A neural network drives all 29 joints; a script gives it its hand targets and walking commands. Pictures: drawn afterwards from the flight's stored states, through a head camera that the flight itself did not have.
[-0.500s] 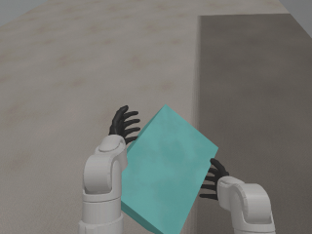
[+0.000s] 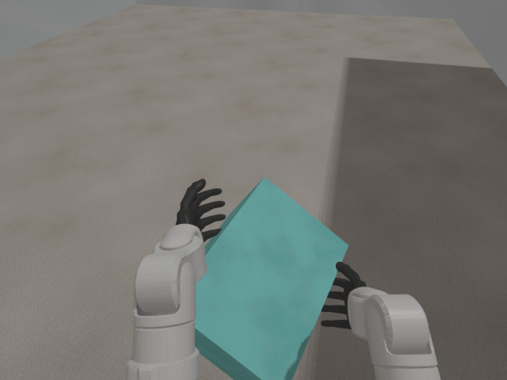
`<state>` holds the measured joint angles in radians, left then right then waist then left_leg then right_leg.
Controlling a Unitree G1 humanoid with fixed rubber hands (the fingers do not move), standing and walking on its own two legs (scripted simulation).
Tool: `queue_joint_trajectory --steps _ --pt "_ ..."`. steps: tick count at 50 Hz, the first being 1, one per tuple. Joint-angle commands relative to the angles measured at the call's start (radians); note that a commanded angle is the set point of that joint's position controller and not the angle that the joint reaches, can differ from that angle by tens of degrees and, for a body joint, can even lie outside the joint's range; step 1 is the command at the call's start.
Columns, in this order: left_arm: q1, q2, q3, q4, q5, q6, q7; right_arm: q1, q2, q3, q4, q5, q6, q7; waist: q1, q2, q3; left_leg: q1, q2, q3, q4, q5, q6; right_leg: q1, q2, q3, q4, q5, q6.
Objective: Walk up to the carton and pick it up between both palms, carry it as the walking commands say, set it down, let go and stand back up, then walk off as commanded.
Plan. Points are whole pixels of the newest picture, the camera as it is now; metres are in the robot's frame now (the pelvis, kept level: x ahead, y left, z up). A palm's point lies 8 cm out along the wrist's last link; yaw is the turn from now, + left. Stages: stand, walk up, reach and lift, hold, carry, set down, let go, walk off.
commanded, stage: carry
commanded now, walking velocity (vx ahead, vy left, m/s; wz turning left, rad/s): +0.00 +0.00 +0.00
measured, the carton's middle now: (250, 280) +0.30 +0.04 +0.01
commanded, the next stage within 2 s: none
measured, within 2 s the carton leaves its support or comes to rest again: neither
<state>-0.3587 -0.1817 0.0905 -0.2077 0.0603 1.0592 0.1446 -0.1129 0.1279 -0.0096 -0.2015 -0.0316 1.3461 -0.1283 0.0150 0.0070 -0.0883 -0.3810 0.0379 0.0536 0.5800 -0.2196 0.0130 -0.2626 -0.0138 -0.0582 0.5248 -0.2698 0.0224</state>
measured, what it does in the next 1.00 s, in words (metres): stands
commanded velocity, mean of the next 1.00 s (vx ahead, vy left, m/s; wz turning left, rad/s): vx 0.00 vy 0.00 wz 0.00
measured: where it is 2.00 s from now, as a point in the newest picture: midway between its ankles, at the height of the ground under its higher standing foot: outside the picture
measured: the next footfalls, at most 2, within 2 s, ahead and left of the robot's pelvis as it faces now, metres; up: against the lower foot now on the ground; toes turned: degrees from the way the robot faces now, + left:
none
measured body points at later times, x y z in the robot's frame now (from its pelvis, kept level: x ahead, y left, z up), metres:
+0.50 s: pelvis -0.05 +0.00 +0.00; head -0.09 +0.00 +0.45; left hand +0.27 +0.12 +0.14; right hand +0.20 -0.12 +0.04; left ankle +0.05 +0.11 -0.73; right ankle +0.00 -0.12 -0.73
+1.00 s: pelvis +0.00 -0.01 +0.00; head -0.03 -0.01 +0.45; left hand +0.33 +0.10 +0.11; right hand +0.25 -0.14 +0.02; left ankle +0.05 +0.11 -0.73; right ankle +0.00 -0.12 -0.73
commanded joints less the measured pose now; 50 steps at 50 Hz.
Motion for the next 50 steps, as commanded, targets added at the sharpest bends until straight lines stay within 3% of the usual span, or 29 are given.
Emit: queue_joint_trajectory --steps 1,3,5,7,11,16,18,22,26,31,33,35,41,50 --pt "0.007 -0.960 -0.571 0.204 -0.318 0.167 -0.250 -0.800 0.783 0.535 -0.363 0.345 -0.164 0.222 -0.040 -0.105 -0.166 0.114 0.046 -0.068 -0.064 -0.029 -0.032 -0.033 -0.204 0.192 -0.162 0.055 -0.030" --pt "-0.011 -0.980 -0.547 0.221 -0.299 0.161 -0.256 -0.892 0.790 0.562 -0.380 0.368 -0.166 0.240 -0.047 -0.102 -0.132 0.155 0.017 -0.047 -0.053 -0.059 -0.020 -0.146 -0.182 0.182 -0.239 -0.266 -0.023" --pt "0.012 -0.967 -0.509 0.257 -0.274 0.159 -0.255 -0.913 0.777 0.567 -0.366 0.381 -0.163 0.246 -0.047 -0.122 -0.126 0.165 0.006 -0.038 -0.059 -0.063 -0.008 -0.184 -0.143 0.139 -0.244 -0.375 -0.003" --pt "0.028 -0.952 -0.488 0.286 -0.251 0.159 -0.249 -0.916 0.764 0.564 -0.346 0.383 -0.159 0.250 -0.043 -0.110 -0.132 0.140 0.007 -0.051 -0.087 -0.101 -0.008 -0.165 -0.115 0.113 -0.211 -0.373 0.008" --pt "0.007 -0.954 -0.470 0.319 -0.239 0.158 -0.241 -0.953 0.747 0.542 -0.325 0.373 -0.163 0.256 -0.032 -0.021 -0.140 0.064 0.047 -0.129 -0.191 -0.249 -0.004 -0.114 -0.056 0.078 -0.121 -0.287 0.017" --pt "-0.030 -0.974 -0.486 0.323 -0.270 0.164 -0.241 -0.915 0.727 0.496 -0.299 0.336 -0.169 0.242 -0.025 0.070 -0.180 0.024 0.103 -0.179 -0.278 -0.345 0.003 -0.051 -0.003 0.032 -0.004 -0.156 0.002" --pt "-0.041 -0.975 -0.490 0.322 -0.282 0.167 -0.244 -0.896 0.721 0.479 -0.289 0.319 -0.171 0.233 -0.025 0.065 -0.176 0.039 0.095 -0.159 -0.262 -0.338 -0.003 -0.073 -0.009 0.045 -0.030 -0.175 -0.010" --pt "-0.069 -0.965 -0.493 0.312 -0.297 0.163 -0.255 -0.866 0.728 0.456 -0.277 0.289 -0.177 0.222 -0.037 -0.026 -0.154 0.160 0.024 -0.081 -0.125 -0.190 0.000 -0.211 -0.081 0.139 -0.187 -0.294 -0.015" --pt "-0.071 -0.942 -0.479 0.329 -0.275 0.149 -0.256 -0.861 0.727 0.452 -0.260 0.282 -0.187 0.221 -0.046 -0.079 -0.153 0.214 0.002 -0.059 -0.085 -0.107 0.014 -0.254 -0.097 0.143 -0.217 -0.335 -0.005" --pt "-0.046 -0.943 -0.463 0.340 -0.246 0.132 -0.242 -0.896 0.717 0.478 -0.288 0.300 -0.201 0.231 -0.034 0.017 -0.160 0.074 0.085 -0.185 -0.249 -0.281 0.030 -0.108 -0.024 0.067 -0.074 -0.194 0.001" --pt "-0.029 -0.937 -0.461 0.335 -0.240 0.129 -0.233 -0.882 0.703 0.477 -0.294 0.300 -0.204 0.231 -0.028 0.046 -0.183 0.059 0.098 -0.198 -0.276 -0.289 0.029 -0.058 -0.016 0.056 -0.046 -0.128 -0.007" --pt "-0.012 -0.921 -0.450 0.335 -0.228 0.124 -0.228 -0.857 0.692 0.462 -0.286 0.288 -0.211 0.229 -0.025 0.054 -0.193 0.084 0.096 -0.185 -0.255 -0.227 0.031 -0.059 -0.030 0.070 -0.054 -0.097 -0.016" --pt "0.002 -0.859 -0.392 0.386 -0.176 0.054 -0.221 -0.802 0.666 0.400 -0.223 0.220 -0.279 0.221 -0.032 -0.006 -0.219 0.191 0.080 -0.127 -0.133 0.029 0.043 -0.107 -0.079 0.101 -0.072 0.031 -0.025" --pt "0.042 -0.808 -0.364 0.421 -0.126 -0.043 -0.221 -0.785 0.647 0.390 -0.188 0.190 -0.380 0.210 -0.031 -0.014 -0.258 0.238 0.091 -0.114 -0.071 0.236 0.043 -0.059 -0.090 0.094 -0.021 0.187 -0.026"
